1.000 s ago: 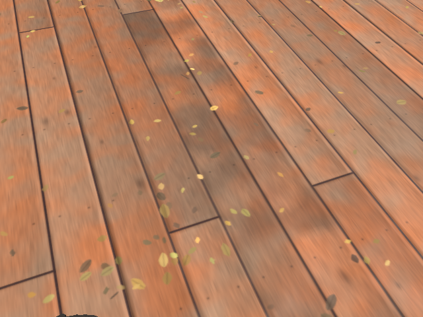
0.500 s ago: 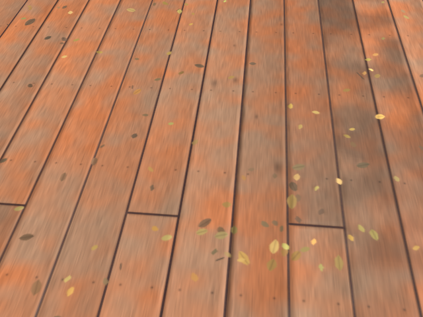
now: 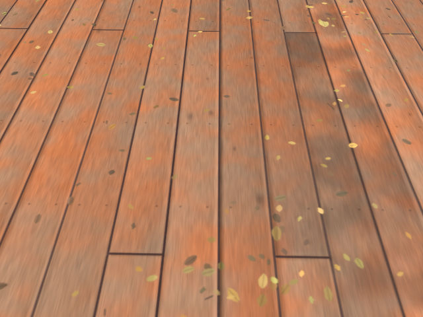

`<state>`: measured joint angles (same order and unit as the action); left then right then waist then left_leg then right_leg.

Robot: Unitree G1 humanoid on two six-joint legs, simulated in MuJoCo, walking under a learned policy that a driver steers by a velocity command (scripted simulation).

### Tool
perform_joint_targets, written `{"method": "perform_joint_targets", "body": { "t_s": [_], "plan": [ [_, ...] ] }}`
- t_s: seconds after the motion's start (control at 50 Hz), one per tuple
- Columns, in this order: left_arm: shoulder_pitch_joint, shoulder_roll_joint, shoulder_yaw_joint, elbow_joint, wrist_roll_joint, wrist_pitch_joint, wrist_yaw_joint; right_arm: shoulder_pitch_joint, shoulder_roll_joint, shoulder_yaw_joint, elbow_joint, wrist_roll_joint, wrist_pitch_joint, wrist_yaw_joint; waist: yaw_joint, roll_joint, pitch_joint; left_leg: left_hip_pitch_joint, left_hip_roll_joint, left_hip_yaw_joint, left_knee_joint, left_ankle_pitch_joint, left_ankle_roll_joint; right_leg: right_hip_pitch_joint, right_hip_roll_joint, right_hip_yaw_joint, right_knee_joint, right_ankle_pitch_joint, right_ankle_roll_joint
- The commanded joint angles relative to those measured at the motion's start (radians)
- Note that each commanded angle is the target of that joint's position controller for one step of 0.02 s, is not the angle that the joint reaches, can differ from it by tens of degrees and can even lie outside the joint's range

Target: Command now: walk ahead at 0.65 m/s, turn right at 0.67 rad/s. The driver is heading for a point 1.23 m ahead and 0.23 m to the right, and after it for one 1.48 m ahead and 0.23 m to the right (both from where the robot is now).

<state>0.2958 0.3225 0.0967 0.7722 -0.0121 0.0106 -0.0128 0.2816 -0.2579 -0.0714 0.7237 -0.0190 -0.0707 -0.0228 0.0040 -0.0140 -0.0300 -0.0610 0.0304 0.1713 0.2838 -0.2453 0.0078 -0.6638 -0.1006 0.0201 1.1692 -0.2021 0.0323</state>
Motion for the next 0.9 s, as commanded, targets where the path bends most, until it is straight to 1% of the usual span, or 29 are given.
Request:
{"method": "perform_joint_targets", "body": {
  "t_s": [0.02,0.04,0.08,0.2,0.22,0.24,0.26,0.28,0.3,0.32,0.34,0.36,0.38,0.4,0.42,0.44,0.48,0.56,0.64,0.68,0.72,0.76,0.78,0.8,0.82,0.84,0.86,0.88,0.9],
  "plan": [
    [-0.141,0.024,0.004,-0.109,0.076,0.02,-0.065,0.033,-0.15,-0.037,-0.018,-0.038,-0.014,0.013,-0.025,0.065,0.123,0.0,0.287,-0.133,-0.217,-0.234,0.113,-0.213,-0.017,-0.008,0.01,0.066,-0.006],
    [-0.148,0.023,0.003,-0.114,0.059,0.026,-0.078,0.033,-0.151,-0.037,-0.012,-0.033,-0.016,0.013,-0.02,0.098,0.13,0.0,0.293,-0.112,-0.22,-0.235,0.108,-0.225,-0.024,-0.002,-0.003,0.09,-0.013],
    [-0.167,0.031,0.001,-0.127,0.045,0.03,-0.09,0.027,-0.155,-0.037,0.0,-0.029,-0.024,0.009,-0.004,0.12,0.154,0.012,0.313,-0.073,-0.234,-0.247,0.098,-0.241,-0.042,-0.001,-0.049,0.128,-0.033],
    [-0.311,0.028,-0.022,-0.178,0.042,0.024,-0.097,0.089,-0.181,-0.045,0.059,-0.037,-0.017,0.004,-0.038,0.105,0.226,0.163,0.323,0.095,-0.239,-0.097,0.083,-0.189,-0.052,-0.125,-0.283,0.02,-0.148],
    [-0.312,0.027,-0.025,-0.181,0.039,0.024,-0.092,0.089,-0.189,-0.046,0.067,-0.036,-0.009,0.007,-0.031,0.104,0.222,0.184,0.314,0.132,-0.198,0.051,0.077,-0.143,-0.031,-0.159,-0.32,-0.03,-0.174],
    [-0.282,0.033,-0.024,-0.175,0.033,0.024,-0.082,0.08,-0.205,-0.047,0.071,-0.032,-0.002,0.009,-0.007,0.105,0.186,0.193,0.3,0.173,-0.113,0.356,0.069,-0.042,0.016,-0.206,-0.35,-0.093,-0.204],
    [-0.208,0.05,-0.016,-0.159,0.025,0.022,-0.066,0.085,-0.236,-0.051,0.077,-0.026,0.007,0.011,0.033,0.114,0.118,0.201,0.3,0.191,0.033,0.712,0.069,0.09,0.088,-0.253,-0.345,-0.169,-0.231],
    [-0.052,0.078,0.001,-0.12,0.012,0.012,-0.05,0.071,-0.27,-0.057,0.075,-0.018,0.021,0.018,0.116,0.112,0.021,0.163,0.305,0.192,0.274,0.981,0.076,0.289,0.168,-0.274,-0.349,-0.212,-0.252],
    [0.187,0.122,0.029,-0.044,0.017,-0.002,-0.035,0.036,-0.281,-0.053,0.054,0.0,0.029,0.028,0.234,0.054,-0.106,-0.013,0.283,0.187,0.615,0.95,0.055,0.629,0.223,-0.22,-0.447,-0.157,-0.275],
    [0.219,0.259,0.069,-0.007,0.028,0.0,-0.015,0.056,-0.145,-0.015,0.004,-0.003,0.022,0.042,0.183,-0.189,-0.109,-0.411,0.147,0.159,0.972,0.274,-0.009,0.862,0.061,0.165,-0.636,-0.466,-0.323],
    [0.17,0.34,0.081,-0.043,0.018,0.003,-0.017,-0.019,-0.093,0.001,-0.085,-0.022,-0.005,0.051,0.12,-0.278,-0.187,-0.693,-0.026,-0.063,1.211,-0.257,-0.054,0.96,-0.102,0.721,-0.884,-0.691,-0.4],
    [0.152,0.302,0.071,-0.053,0.024,0.003,-0.021,-0.17,-0.145,0.0,-0.131,-0.032,-0.019,0.049,0.147,-0.091,-0.122,-0.791,0.015,-0.213,1.235,-0.163,-0.043,0.933,-0.126,0.736,-0.933,-0.535,-0.355],
    [0.168,0.283,0.065,-0.028,0.034,-0.004,-0.01,-0.148,-0.136,0.008,-0.125,-0.023,-0.032,0.046,0.112,-0.051,-0.05,-0.795,0.049,-0.202,1.204,-0.108,-0.03,0.85,-0.135,0.663,-0.921,-0.402,-0.353],
    [0.135,0.241,0.054,-0.031,0.037,-0.017,-0.001,-0.109,-0.126,0.015,-0.097,-0.03,-0.036,0.04,0.063,0.019,0.004,-0.734,0.099,-0.212,1.116,-0.058,-0.02,0.724,-0.096,0.557,-0.902,-0.3,-0.327],
    [0.072,0.193,0.037,-0.04,0.031,-0.028,0.004,-0.067,-0.118,0.019,-0.081,-0.042,-0.025,0.038,0.013,0.027,0.02,-0.657,0.123,-0.217,1.053,-0.029,-0.018,0.614,-0.048,0.455,-0.901,-0.243,-0.301],
    [0.03,0.147,0.018,-0.05,0.03,-0.043,0.007,-0.014,-0.111,0.025,-0.056,-0.046,-0.006,0.043,-0.023,-0.007,0.016,-0.589,0.141,-0.218,1.013,-0.002,-0.019,0.534,-0.025,0.393,-0.917,-0.214,-0.294],
    [0.039,0.087,-0.006,-0.04,0.023,-0.076,0.004,-0.003,-0.102,0.03,-0.027,-0.042,0.027,0.056,-0.034,0.002,0.046,-0.567,0.158,-0.196,0.939,0.036,-0.024,0.468,0.006,0.308,-0.97,-0.158,-0.281],
    [0.169,0.085,-0.014,0.009,0.016,-0.112,-0.01,-0.206,-0.09,0.04,-0.065,-0.01,0.04,0.069,0.049,-0.001,0.165,-0.718,0.133,-0.108,0.729,0.211,0.003,0.551,0.034,0.134,-1.071,0.262,-0.183],
    [0.193,0.063,-0.039,0.043,0.026,-0.133,0.002,-0.3,-0.058,0.057,-0.078,0.014,0.019,0.087,0.065,-0.012,0.18,-0.644,0.026,-0.054,0.464,0.361,0.065,0.625,0.034,-0.056,-1.132,0.633,-0.112],
    [0.155,0.086,-0.043,0.051,0.033,-0.141,0.016,-0.25,-0.075,0.055,-0.052,0.021,0.014,0.091,0.018,-0.038,0.135,-0.538,-0.048,-0.012,0.371,0.425,0.1,0.705,0.016,-0.125,-1.126,0.936,-0.066],
    [0.11,0.136,-0.03,0.044,0.043,-0.138,0.04,-0.14,-0.12,0.044,-0.004,0.021,0.021,0.085,-0.052,-0.095,0.034,-0.386,-0.115,0.015,0.364,0.41,0.115,0.806,-0.027,-0.161,-1.012,1.293,-0.033],
    [0.042,0.171,-0.014,0.029,0.069,-0.106,0.065,0.153,-0.2,0.011,0.088,0.019,0.036,0.069,-0.205,-0.116,-0.091,-0.129,-0.193,0.029,0.405,0.279,0.144,0.819,-0.056,-0.173,-0.642,1.553,-0.014],
    [-0.045,0.194,-0.005,0.007,0.077,-0.09,0.072,0.373,-0.236,-0.011,0.154,0.02,0.041,0.061,-0.322,-0.106,-0.125,0.03,-0.157,-0.037,0.356,0.234,0.188,0.734,-0.049,-0.172,-0.306,1.513,-0.015],
    [-0.152,0.179,-0.005,-0.005,0.067,-0.085,0.064,0.539,-0.255,-0.034,0.205,0.025,0.048,0.049,-0.422,0.019,-0.096,0.175,-0.093,-0.142,0.255,0.193,0.263,0.524,0.097,-0.199,0.24,0.915,-0.024],
    [-0.158,-0.049,-0.065,-0.08,0.073,-0.114,0.034,0.424,-0.226,-0.024,0.224,0.013,0.058,0.043,-0.205,0.335,-0.001,0.348,0.013,-0.436,0.407,0.341,0.34,-0.035,0.272,-0.067,0.613,-0.289,-0.007],
    [-0.006,-0.063,-0.094,-0.146,0.031,-0.133,0.018,0.241,-0.246,-0.025,0.154,0.001,0.055,0.038,-0.065,0.336,-0.177,0.424,0.186,-0.949,0.111,-0.088,0.502,-0.211,0.234,0.132,0.657,-0.286,-0.012],
    [-0.043,0.034,-0.093,-0.127,0.059,-0.153,0.01,0.174,-0.184,-0.025,0.107,-0.001,0.053,0.035,-0.073,0.079,-0.104,0.284,0.21,-1.04,-0.075,-0.37,0.459,-0.185,0.162,0.157,0.521,-0.162,-0.054],
    [-0.086,0.072,-0.088,-0.125,0.068,-0.158,0.002,0.139,-0.143,-0.015,0.113,-0.004,0.048,0.034,-0.025,-0.085,0.004,0.089,0.187,-0.971,-0.115,-0.393,0.405,-0.127,0.115,0.142,0.393,-0.089,-0.066],
    [-0.126,0.063,-0.094,-0.137,0.088,-0.147,0.004,0.133,-0.142,-0.011,0.122,0.0,0.035,0.034,0.004,-0.136,0.08,-0.064,0.144,-0.886,-0.12,-0.278,0.377,-0.081,0.086,0.127,0.315,-0.101,-0.052]
  ]
}}
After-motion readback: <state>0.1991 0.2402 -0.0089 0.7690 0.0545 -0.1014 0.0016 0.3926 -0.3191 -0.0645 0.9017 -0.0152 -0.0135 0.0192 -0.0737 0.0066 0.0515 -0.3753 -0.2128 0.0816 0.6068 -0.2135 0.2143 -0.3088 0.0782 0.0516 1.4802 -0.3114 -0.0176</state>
